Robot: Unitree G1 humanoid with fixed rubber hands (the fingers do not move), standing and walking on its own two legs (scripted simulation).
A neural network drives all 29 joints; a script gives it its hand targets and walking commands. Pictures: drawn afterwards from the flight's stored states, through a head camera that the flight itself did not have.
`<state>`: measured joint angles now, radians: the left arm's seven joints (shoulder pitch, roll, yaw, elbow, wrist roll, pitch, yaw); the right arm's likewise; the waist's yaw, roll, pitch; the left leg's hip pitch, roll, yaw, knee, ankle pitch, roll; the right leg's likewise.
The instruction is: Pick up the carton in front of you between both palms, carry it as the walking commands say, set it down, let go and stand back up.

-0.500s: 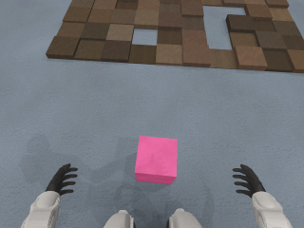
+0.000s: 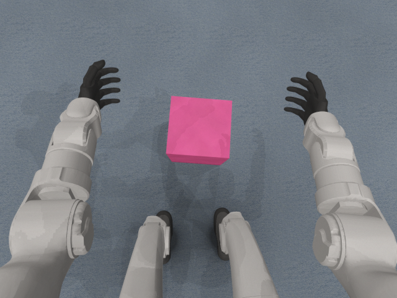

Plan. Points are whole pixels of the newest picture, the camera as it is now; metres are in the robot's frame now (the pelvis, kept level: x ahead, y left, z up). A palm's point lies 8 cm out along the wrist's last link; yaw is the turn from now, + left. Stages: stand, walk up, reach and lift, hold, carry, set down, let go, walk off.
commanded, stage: reach and lift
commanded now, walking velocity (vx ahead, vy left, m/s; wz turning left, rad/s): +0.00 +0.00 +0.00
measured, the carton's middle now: (198, 134) +0.52 -0.03 -0.54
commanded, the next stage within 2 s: none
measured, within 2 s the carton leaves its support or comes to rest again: leaves its support in 1.96 s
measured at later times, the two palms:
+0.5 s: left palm (128, 100) +0.54 +0.16 -0.23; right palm (275, 110) +0.50 -0.22 -0.22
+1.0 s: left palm (145, 124) +0.54 +0.15 -0.44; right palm (252, 132) +0.50 -0.22 -0.44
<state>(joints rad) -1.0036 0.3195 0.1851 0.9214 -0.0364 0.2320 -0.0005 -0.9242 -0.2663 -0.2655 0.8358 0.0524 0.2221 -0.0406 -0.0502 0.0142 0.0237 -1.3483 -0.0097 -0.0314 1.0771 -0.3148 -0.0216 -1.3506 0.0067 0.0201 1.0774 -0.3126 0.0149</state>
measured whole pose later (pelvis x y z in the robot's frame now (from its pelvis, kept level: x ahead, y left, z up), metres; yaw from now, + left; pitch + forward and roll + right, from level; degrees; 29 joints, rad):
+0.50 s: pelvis +0.02 +0.01 -0.08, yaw -1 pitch +54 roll -1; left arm -1.17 0.23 0.32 0.98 0.10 0.08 0.04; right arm -1.08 -0.18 -0.44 0.90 -0.07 0.05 -0.03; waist -0.05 0.02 -0.12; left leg -1.86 -0.03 -0.05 1.36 -0.43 -0.03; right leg -1.86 0.02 0.03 1.35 -0.42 0.03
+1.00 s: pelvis -0.03 +0.01 -0.27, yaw -1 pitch +42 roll -1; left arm -1.50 0.40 0.08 1.16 -0.17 0.10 0.10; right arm -1.43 -0.34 -0.20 1.11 0.18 0.08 -0.11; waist -0.06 0.01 0.27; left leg -2.27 -0.06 -0.05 2.09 -0.54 -0.05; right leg -2.28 0.05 0.04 2.07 -0.52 0.06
